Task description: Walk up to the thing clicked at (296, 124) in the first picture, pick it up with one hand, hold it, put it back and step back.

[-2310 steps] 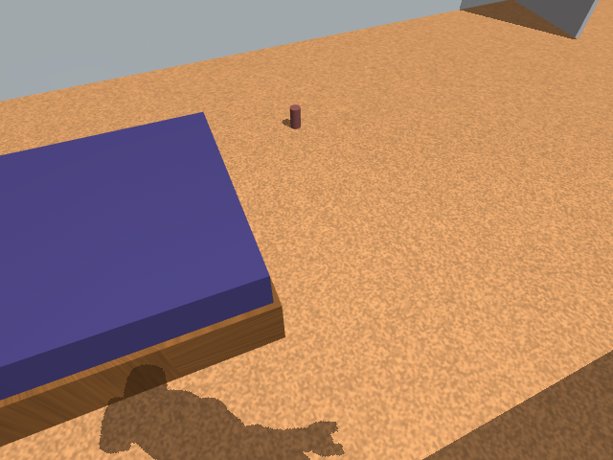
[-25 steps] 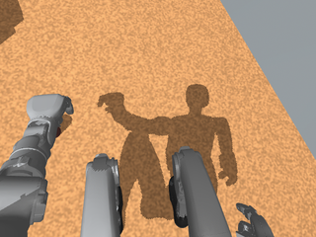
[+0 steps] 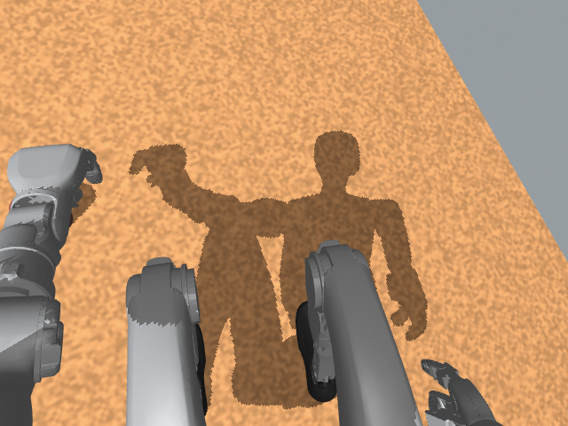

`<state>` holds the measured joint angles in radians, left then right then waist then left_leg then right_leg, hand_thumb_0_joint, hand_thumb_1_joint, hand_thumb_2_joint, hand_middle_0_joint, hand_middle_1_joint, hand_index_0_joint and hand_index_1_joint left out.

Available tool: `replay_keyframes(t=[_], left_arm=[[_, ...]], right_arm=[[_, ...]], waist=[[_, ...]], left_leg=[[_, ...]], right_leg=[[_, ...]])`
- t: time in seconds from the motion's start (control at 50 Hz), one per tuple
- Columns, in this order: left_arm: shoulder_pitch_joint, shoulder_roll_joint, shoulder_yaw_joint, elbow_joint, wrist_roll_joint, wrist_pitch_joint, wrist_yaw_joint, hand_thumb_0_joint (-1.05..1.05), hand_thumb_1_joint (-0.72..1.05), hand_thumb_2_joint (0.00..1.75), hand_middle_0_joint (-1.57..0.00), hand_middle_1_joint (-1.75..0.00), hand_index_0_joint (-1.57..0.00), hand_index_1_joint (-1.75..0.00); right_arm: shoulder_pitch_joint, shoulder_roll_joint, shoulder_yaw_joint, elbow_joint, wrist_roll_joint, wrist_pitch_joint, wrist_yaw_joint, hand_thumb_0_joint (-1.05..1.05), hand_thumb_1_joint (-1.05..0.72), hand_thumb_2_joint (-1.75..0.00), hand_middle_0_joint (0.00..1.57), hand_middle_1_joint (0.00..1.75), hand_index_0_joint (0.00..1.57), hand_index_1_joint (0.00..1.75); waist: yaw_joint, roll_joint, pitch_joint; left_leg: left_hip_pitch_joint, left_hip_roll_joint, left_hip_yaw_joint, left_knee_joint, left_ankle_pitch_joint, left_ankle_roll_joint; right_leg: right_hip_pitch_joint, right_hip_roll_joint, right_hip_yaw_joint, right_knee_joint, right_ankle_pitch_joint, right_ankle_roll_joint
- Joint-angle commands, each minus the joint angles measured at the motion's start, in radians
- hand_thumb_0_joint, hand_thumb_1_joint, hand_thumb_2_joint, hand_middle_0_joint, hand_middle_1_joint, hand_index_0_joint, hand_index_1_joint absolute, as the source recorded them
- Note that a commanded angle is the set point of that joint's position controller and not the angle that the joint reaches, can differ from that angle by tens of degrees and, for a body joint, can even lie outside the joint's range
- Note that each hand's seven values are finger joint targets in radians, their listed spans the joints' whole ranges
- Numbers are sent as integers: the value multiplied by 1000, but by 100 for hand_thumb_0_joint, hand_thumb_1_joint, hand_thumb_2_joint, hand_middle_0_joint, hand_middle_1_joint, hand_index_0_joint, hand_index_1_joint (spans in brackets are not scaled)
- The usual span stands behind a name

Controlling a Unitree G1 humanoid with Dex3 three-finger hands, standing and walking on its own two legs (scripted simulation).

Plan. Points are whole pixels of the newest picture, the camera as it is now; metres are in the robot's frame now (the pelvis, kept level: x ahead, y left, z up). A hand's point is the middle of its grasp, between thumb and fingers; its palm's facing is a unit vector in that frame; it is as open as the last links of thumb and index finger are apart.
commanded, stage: crouch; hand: left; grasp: from above
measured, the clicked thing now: (43, 214) +0.44 +0.39 -0.34
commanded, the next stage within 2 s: lower in 0.40 s
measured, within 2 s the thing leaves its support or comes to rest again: neither
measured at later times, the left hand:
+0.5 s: hand (71, 196) +0.43 +0.29 -0.20, palm faces -0.45 -0.05 -0.89, open 5.9 cm
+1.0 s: hand (90, 204) +0.43 +0.28 -0.26, palm faces -0.45 -0.06 -0.89, open 4.8 cm
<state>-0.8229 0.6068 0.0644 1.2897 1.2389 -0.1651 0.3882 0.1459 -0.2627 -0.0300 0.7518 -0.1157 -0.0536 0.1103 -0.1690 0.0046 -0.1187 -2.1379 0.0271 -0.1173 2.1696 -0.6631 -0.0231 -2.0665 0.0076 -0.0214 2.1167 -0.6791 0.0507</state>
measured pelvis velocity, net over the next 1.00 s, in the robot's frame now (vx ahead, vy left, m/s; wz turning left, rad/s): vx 0.00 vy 0.00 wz -0.03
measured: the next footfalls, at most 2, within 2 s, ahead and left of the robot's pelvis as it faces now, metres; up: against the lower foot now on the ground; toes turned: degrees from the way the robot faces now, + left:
none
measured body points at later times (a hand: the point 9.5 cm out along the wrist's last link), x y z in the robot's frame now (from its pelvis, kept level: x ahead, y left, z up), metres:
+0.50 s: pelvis -0.01 +0.00 -0.04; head +0.22 +0.05 +0.34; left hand +0.45 +0.29 -0.15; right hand +0.05 -0.28 -0.16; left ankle +0.08 +0.13 -0.37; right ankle +0.09 -0.14 -0.37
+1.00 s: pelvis +0.00 +0.00 -0.07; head +0.23 +0.06 +0.30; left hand +0.45 +0.28 -0.20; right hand +0.05 -0.28 -0.18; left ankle +0.08 +0.13 -0.37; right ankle +0.09 -0.14 -0.37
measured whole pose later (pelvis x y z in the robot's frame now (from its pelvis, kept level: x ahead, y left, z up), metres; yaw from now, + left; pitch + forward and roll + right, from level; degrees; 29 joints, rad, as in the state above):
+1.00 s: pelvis +0.00 +0.00 -0.07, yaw -2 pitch +33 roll -7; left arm -0.89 0.71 0.12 1.48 1.29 -0.23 0.48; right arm 0.12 -0.27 0.04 0.78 -0.17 -0.08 0.14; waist -0.23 -0.03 -0.04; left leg -2.33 0.01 -0.16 2.40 -0.66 -0.04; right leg -2.24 0.02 -0.04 2.34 -0.68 0.06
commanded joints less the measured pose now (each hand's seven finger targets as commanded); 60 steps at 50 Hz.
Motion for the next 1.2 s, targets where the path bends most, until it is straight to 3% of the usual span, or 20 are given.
replay_keyframes(t=[0.0, 0.02, 0.12, 0.14, 0.24, 0.28, 0.4, 0.52, 0.58, 0.7, 0.76, 0.8, 0.84, 0.86, 0.92, 0.98, 1.02, 1.04, 1.12, 1.18], left_arm=[[-302, 241, 37, -101, -4, 0, 37, 0, 54, 34, -90, -49, -95, -43], [-328, 259, 51, -126, -7, -3, 40, 0, 56, 36, -92, -50, -97, -45], [-328, 260, 38, -45, -15, 0, 37, 0, 53, 35, -90, -48, -95, -43], [-364, 281, 40, -69, -17, -4, 36, 0, 51, 34, -89, -47, -94, -42], [-361, 283, 26, -15, -14, -15, 30, 0, 49, 31, -88, -45, -93, -40], [-384, 314, 42, -16, -14, -22, 31, 0, 52, 31, -90, -46, -94, -41], [-367, 310, 42, -7, -4, -31, 32, 0, 53, 35, -93, -44, -97, -41], [-382, 300, 33, -18, -2, -30, 35, 0, 55, 35, -98, -40, -100, -38], [-364, 273, 16, 35, 0, -40, 35, 0, 57, 34, -100, -39, -102, -37], [-392, 315, 35, 46, 14, -72, 63, 0, 64, 32, -103, -41, -106, -38], [-379, 340, 68, 42, 31, -82, 88, 0, 66, 30, -104, -40, -107, -37], [-370, 323, 63, 49, 37, -80, 101, 0, 68, 28, -104, -41, -108, -37], [-372, 342, 81, 44, 46, -75, 120, 0, 68, 29, -104, -41, -108, -37], [-380, 346, 70, 59, 50, -71, 123, 0, 66, 28, -102, -42, -106, -37], [-368, 363, 97, 58, 38, -62, 139, 0, 66, 28, -102, -36, -106, -32], [-372, 326, 66, 94, 44, -56, 140, 0, 70, 31, -106, -35, -109, -32], [-382, 339, 68, 101, 39, -57, 139, 0, 68, 28, -104, -35, -107, -31], [-386, 367, 87, 83, 36, -61, 142, 0, 67, 26, -103, -34, -107, -31], [-342, 370, 102, 128, 29, -66, 146, 0, 71, 29, -105, -38, -109, -33], [-333, 353, 77, 161, 37, -67, 144, 0, 73, 27, -107, -36, -111, -32]], right_arm=[[188, -222, -73, -25, 3, -9, -4, 0, -91, -90, 20, 30, 20, 30], [201, -224, -73, -20, 1, -10, -3, 0, -91, -90, 20, 30, 20, 30], [190, -229, -62, -13, 0, -14, -4, 0, -91, -90, 20, 30, 20, 30], [182, -229, -59, -10, 2, -15, -5, 0, -91, -90, 20, 30, 20, 30], [181, -224, -43, -1, 0, -20, -7, 0, -91, -90, 20, 30, 20, 30], [184, -230, -42, 1, 0, -22, -8, 0, -91, -90, 20, 30, 20, 30], [192, -230, -34, 11, -1, -17, -6, 0, -92, -91, 20, 30, 20, 30], [192, -235, -39, 17, -1, -11, -2, 0, -92, -91, 20, 30, 20, 30], [187, -232, -32, 19, -5, -12, 1, 0, -92, -91, 20, 30, 20, 30], [182, -236, -15, 20, -19, -19, 7, 0, -92, -91, 20, 30, 20, 30], [179, -244, -12, 17, -29, -20, 11, 0, -92, -91, 20, 30, 20, 30], [175, -246, -13, 20, -31, -22, 13, 0, -92, -91, 20, 30, 20, 30], [168, -253, -14, 17, -37, -23, 15, 0, -92, -91, 20, 30, 20, 30], [162, -251, -14, 18, -38, -25, 18, 0, -92, -91, 20, 30, 20, 30], [163, -254, -11, 18, -44, -27, 19, 0, -91, -90, 20, 30, 20, 30], [167, -255, -4, 23, -51, -33, 22, 0, -91, -90, 20, 30, 20, 30], [181, -258, 4, 27, -54, -38, 27, 0, -91, -90, 20, 30, 20, 30], [181, -259, 4, 34, -56, -39, 27, 0, -90, -90, 20, 30, 20, 30], [183, -260, 16, 34, -65, -44, 36, 0, -91, -90, 20, 30, 20, 30], [166, -261, 23, 27, -70, -46, 42, 0, -91, -90, 20, 30, 20, 30]], waist=[[-9, 227, -676], [-9, 235, -681], [-24, 194, -613], [-15, 214, -627], [-26, 182, -592], [-28, 186, -583], [-13, 208, -633], [-21, 234, -628], [-37, 194, -569], [-46, 208, -581], [-43, 233, -593], [-46, 265, -602], [-45, 287, -616], [-53, 292, -599], [-45, 272, -603], [-75, 269, -560], [-84, 250, -561], [-71, 237, -574], [-73, 214, -567], [-80, 240, -560]], left_leg=[[536, -20, 84, -216, 140, 41], [540, -20, 83, -213, 142, 41], [456, -23, 81, -195, 59, 46], [441, -23, 85, -188, 50, 47], [388, -27, 92, -152, 46, 50], [377, -27, 92, -143, 33, 52], [393, -30, 96, -120, 91, 47], [414, -27, 90, -107, 113, 43], [359, -29, 92, -84, 96, 48], [337, -31, 92, -43, 113, 49], [360, -30, 88, -35, 122, 45], [395, -29, 84, -38, 130, 40], [410, -29, 80, -37, 134, 37], [388, -28, 87, -24, 122, 39], [353, -30, 89, -14, 115, 43], [343, -28, 81, -5, 106, 44], [321, -29, 80, 13, 117, 48], [316, -27, 78, 22, 126, 49], [268, -30, 84, 49, 143, 52], [279, -28, 76, 52, 135, 48]], right_leg=[[260, 23, -91, -208, 192, -86], [262, 22, -91, -204, 197, -84], [215, 25, -95, -193, 121, -86], [211, 28, -94, -185, 111, -88], [207, 31, -93, -166, 105, -87], [193, 30, -92, -166, 89, -86], [205, 33, -100, -129, 148, -87], [168, 32, -108, -104, 174, -90], [152, 35, -111, -101, 160, -87], [156, 36, -115, -70, 171, -82], [141, 35, -124, -49, 175, -80], [120, 35, -132, -30, 183, -80], [109, 35, -136, -20, 187, -81], [104, 38, -132, -23, 183, -84], [112, 36, -128, -25, 178, -81], [84, 38, -140, -12, 170, -78], [111, 40, -140, -16, 187, -75], [116, 41, -140, -8, 194, -76], [164, 44, -136, -4, 216, -69], [141, 51, -144, 11, 209, -71]])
